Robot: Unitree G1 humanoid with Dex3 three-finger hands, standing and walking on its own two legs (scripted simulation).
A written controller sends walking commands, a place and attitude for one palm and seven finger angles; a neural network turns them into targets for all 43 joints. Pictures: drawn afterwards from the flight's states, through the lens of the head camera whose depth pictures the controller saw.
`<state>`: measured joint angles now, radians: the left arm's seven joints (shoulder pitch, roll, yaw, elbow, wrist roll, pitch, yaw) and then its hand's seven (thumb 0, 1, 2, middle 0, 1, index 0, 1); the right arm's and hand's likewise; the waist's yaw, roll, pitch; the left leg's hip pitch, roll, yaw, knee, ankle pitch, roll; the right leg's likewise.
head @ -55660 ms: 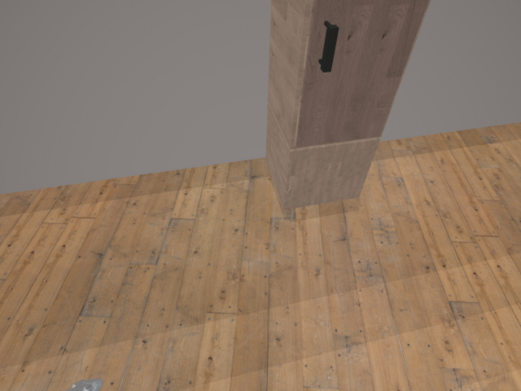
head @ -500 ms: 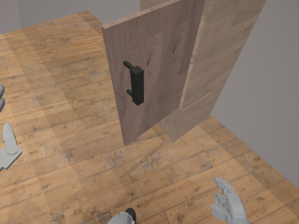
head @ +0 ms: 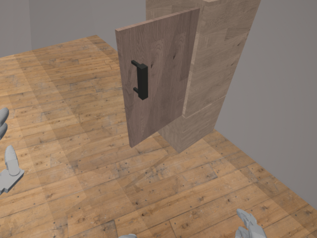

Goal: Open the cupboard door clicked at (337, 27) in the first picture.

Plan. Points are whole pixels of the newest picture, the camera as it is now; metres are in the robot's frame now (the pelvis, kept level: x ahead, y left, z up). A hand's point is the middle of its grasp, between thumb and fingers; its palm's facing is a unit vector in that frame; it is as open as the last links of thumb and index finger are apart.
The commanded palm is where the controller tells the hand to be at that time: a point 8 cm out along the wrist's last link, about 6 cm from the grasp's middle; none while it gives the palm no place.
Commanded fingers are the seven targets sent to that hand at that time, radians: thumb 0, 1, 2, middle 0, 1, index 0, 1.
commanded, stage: stop stepping back and stand still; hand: left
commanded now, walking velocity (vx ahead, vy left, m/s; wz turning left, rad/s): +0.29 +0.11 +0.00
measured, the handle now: (138, 79) +0.62 +0.12 +0.07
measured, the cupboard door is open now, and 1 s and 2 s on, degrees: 94 94 94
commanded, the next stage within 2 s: let the arm hang, fingers relaxed in 0.48 s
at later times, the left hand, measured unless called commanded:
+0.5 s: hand (9, 195) +0.15 +0.26 +0.16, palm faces +0.47 -0.75 -0.46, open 7.4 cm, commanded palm +0.09 +0.30 +0.18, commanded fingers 0.00 0.90 0.90 -0.20 -0.30 -0.20 -0.30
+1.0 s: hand out of the picture -0.06 +0.19 -0.18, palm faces +0.16 -0.97 -0.20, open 7.0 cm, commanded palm none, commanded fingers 0.00 0.90 0.90 -0.20 -0.30 -0.20 -0.30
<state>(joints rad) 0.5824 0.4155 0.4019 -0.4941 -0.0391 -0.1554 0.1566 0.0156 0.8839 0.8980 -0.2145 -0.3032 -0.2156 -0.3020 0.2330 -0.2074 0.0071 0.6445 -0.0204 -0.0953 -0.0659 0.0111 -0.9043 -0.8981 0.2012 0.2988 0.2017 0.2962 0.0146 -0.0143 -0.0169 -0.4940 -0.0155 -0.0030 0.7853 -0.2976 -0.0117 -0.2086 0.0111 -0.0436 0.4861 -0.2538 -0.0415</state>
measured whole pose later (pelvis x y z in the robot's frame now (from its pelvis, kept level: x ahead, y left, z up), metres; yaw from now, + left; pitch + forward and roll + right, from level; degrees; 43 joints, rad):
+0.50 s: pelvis -0.04 -0.01 +0.00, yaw +3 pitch -2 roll +1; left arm 0.52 0.37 0.39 -0.39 -0.01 -0.24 0.14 0.01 0.88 0.90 -0.21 -0.30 -0.21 -0.30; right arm 0.27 -0.20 0.00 0.70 -0.02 -0.13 -0.06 0.01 -0.90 -0.90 0.20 0.30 0.20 0.30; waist 0.00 0.01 -0.01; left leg -0.42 0.02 0.04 0.93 -0.35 0.01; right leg -0.23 0.01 -0.10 0.54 -0.28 -0.08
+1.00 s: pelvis -0.04 +0.01 +0.00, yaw +7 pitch -1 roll -1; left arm 0.30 0.19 0.02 1.04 0.01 0.02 0.02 -0.02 1.00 0.90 -0.21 -0.30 -0.21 -0.30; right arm 0.24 -0.17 0.00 1.04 -0.03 0.03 -0.02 0.01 -0.94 -0.90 0.20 0.30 0.20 0.30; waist 0.01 -0.01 0.08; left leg -0.25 0.02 -0.01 0.50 -0.23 -0.01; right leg -0.19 0.03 -0.11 0.46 -0.24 -0.05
